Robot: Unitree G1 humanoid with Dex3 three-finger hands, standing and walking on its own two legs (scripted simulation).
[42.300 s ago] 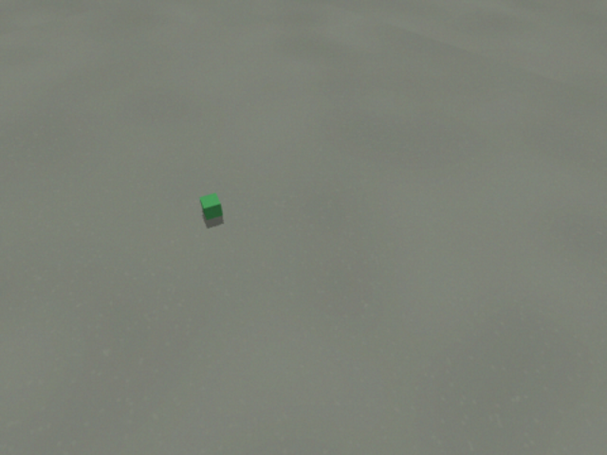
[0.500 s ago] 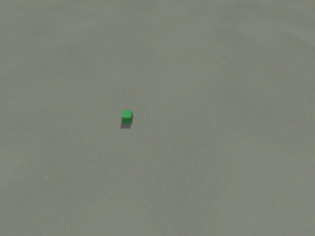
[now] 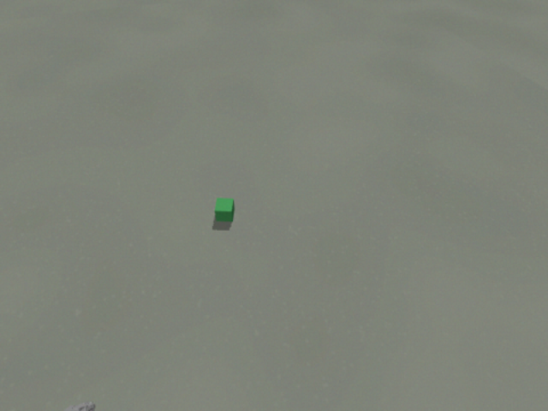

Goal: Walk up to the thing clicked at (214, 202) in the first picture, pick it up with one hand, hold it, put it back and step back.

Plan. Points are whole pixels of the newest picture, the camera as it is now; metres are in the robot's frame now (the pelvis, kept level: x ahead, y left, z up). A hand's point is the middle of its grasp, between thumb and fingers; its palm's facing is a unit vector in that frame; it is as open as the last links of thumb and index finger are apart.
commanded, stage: step back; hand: left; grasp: from above
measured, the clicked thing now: (224, 209) +1.01 +0.19 -0.72
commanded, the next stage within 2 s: stand in 0.08 s
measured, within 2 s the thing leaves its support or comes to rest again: neither
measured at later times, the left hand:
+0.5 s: hand out of the picture +0.09 +0.26 -0.13, palm faces -0.03 -0.94 -0.34, open 7.4 cm
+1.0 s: hand out of the picture +0.06 +0.25 -0.14, palm faces -0.06 -0.94 -0.34, open 7.4 cm
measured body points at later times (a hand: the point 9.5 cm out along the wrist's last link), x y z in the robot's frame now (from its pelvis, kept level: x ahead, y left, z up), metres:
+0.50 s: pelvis +0.00 +0.01 +0.02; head +0.01 +0.01 +0.47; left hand +0.09 +0.31 -0.11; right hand +0.13 -0.29 -0.10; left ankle +0.03 +0.13 -0.73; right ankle -0.01 -0.13 -0.73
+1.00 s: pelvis -0.01 +0.00 +0.02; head +0.00 +0.00 +0.47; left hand +0.07 +0.30 -0.11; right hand +0.04 -0.31 -0.12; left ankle +0.03 +0.13 -0.73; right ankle -0.01 -0.13 -0.73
